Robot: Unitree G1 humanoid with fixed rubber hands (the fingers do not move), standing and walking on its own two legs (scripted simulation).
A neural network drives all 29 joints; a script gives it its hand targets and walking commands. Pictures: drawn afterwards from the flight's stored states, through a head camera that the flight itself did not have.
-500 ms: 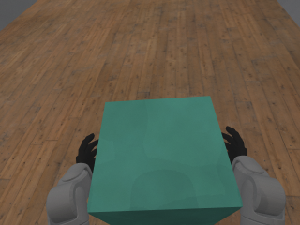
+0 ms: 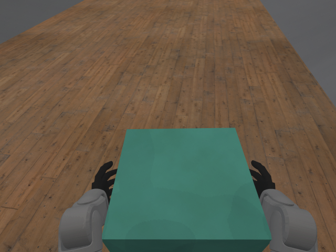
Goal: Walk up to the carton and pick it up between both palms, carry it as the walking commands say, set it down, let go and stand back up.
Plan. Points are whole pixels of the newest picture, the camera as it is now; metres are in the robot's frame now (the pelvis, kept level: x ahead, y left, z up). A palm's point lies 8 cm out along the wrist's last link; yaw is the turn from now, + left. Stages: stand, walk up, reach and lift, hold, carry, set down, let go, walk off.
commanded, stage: carry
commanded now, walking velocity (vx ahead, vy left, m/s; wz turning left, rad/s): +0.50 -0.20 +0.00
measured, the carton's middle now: (181, 206) +0.25 -0.02 +0.00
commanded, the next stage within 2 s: none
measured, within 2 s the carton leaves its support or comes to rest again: neither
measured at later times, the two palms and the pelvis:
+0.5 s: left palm (157, 104) +0.53 +0.03 +0.10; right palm (263, 98) +0.56 -0.32 +0.08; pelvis +0.30 -0.16 +0.01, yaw +1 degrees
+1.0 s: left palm (183, 63) +0.86 -0.09 +0.07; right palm (262, 64) +0.84 -0.44 +0.06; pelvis +0.60 -0.24 -0.01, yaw -1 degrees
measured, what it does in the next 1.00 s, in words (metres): walks ahead: right foot, then left foot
